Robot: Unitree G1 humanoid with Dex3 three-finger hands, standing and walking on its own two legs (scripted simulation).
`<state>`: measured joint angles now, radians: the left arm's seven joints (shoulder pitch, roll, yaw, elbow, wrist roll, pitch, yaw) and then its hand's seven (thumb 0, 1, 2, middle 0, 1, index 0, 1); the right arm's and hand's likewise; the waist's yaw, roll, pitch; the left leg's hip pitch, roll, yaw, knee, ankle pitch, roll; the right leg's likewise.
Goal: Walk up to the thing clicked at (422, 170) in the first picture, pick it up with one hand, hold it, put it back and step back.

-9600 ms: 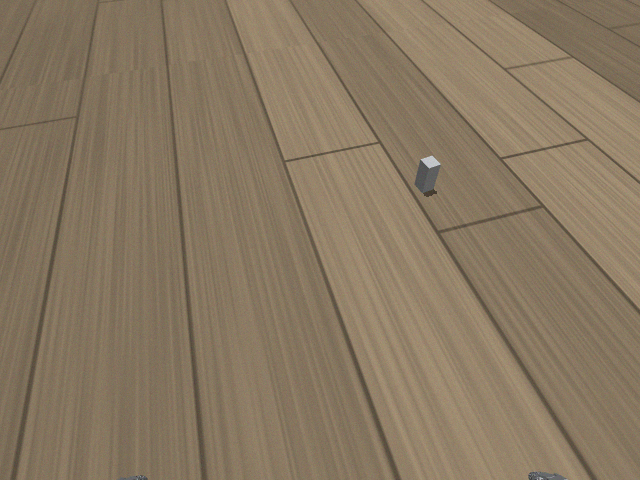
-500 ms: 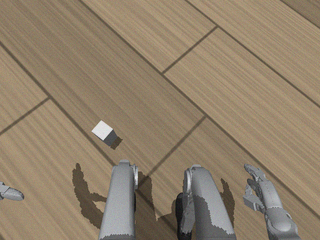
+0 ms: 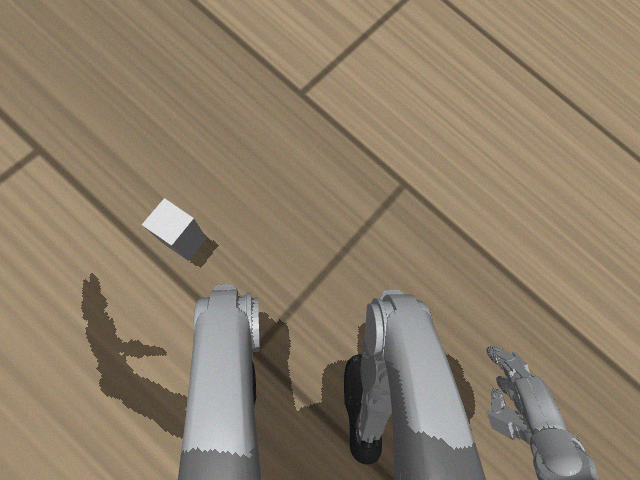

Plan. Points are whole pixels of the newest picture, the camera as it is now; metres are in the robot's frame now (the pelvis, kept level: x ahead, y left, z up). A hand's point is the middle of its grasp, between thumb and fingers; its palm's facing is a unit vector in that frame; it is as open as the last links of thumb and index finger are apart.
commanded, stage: go down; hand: left
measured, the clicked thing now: (177, 232) +0.45 +0.28 -0.37
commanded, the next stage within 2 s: none
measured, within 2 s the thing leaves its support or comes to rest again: neither
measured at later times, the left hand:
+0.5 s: hand out of the picture +0.32 +0.46 -0.03, palm faces +0.36 -0.93 -0.10, open 17.1 cm
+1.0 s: hand out of the picture +0.33 +0.47 -0.05, palm faces +0.38 -0.92 -0.08, open 17.0 cm
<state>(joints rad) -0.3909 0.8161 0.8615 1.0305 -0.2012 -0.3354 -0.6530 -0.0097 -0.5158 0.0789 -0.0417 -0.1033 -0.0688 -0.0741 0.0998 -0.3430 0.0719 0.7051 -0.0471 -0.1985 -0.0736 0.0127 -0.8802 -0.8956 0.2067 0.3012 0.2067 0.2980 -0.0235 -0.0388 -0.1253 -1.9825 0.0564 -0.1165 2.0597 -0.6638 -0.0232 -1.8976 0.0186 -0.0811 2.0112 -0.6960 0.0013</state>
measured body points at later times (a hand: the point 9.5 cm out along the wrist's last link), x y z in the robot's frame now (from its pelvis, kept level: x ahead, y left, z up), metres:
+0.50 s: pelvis -0.01 +0.00 -0.04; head +0.20 +0.07 +0.35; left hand +0.29 +0.51 -0.03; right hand +0.17 -0.27 -0.15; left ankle +0.08 +0.13 -0.41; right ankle +0.08 -0.12 -0.41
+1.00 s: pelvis -0.01 +0.00 -0.07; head +0.21 +0.07 +0.32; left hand +0.30 +0.52 -0.04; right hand +0.16 -0.28 -0.17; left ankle +0.08 +0.13 -0.41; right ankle +0.08 -0.12 -0.41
